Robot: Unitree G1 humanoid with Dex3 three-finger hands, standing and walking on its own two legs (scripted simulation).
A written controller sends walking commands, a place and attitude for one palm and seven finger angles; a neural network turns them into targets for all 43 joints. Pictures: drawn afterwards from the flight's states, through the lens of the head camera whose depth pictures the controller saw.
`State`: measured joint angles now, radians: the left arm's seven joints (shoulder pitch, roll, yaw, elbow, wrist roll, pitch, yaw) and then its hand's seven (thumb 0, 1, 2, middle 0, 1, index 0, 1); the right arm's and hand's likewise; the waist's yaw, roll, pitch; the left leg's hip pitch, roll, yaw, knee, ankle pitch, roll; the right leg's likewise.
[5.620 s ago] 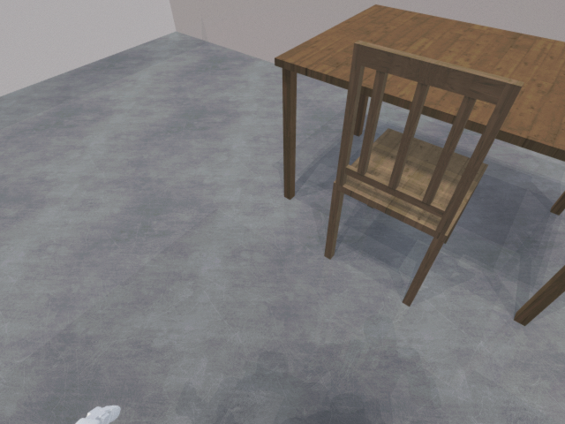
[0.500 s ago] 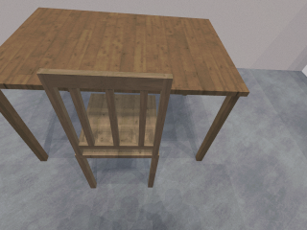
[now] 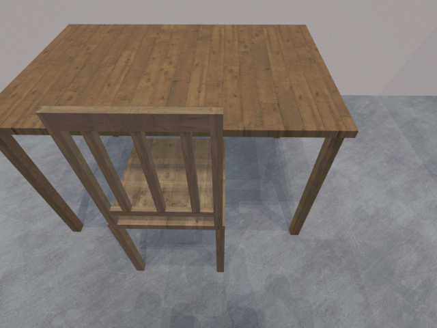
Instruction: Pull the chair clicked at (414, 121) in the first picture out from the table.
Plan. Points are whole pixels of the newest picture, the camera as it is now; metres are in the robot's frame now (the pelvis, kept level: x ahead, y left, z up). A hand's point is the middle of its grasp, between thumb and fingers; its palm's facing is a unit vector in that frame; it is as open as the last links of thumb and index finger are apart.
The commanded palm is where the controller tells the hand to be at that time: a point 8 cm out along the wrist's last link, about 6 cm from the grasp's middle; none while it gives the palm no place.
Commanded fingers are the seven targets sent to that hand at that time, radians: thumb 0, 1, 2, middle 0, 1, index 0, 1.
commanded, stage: come to a stop and stand still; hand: left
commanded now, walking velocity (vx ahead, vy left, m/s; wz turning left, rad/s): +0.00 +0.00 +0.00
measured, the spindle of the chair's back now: (151, 175) +0.49 +0.21 -0.08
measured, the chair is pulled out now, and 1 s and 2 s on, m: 0.00 0.00 0.00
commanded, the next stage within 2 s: look again from close up in 0.66 s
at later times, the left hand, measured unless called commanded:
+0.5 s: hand out of the picture +0.00 +0.17 -0.18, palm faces +0.05 -0.98 -0.18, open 7.3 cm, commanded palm none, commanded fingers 0.00 0.90 0.90 -0.20 -0.30 -0.20 -0.30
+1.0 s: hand out of the picture +0.01 +0.22 -0.19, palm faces -0.01 -0.98 -0.18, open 7.3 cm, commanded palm none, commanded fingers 0.00 0.90 0.90 -0.20 -0.30 -0.20 -0.30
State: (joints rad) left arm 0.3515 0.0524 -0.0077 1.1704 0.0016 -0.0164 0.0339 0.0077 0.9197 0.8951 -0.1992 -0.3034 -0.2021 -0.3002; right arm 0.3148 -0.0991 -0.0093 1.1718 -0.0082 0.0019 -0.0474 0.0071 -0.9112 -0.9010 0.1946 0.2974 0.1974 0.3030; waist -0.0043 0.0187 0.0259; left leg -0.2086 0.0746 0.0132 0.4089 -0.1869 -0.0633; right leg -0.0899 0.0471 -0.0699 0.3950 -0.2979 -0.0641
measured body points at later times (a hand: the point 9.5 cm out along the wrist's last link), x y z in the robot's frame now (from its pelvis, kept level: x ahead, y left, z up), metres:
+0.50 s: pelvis +0.03 +0.01 +0.00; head +0.03 +0.00 +0.45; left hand +0.00 +0.22 -0.16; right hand +0.03 -0.21 -0.17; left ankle +0.02 +0.16 -0.74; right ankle -0.05 -0.07 -0.74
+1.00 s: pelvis +0.01 +0.05 -0.01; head +0.02 +0.06 +0.44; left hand +0.02 +0.27 -0.17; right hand +0.02 -0.18 -0.16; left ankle +0.02 +0.16 -0.74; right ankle -0.05 -0.07 -0.74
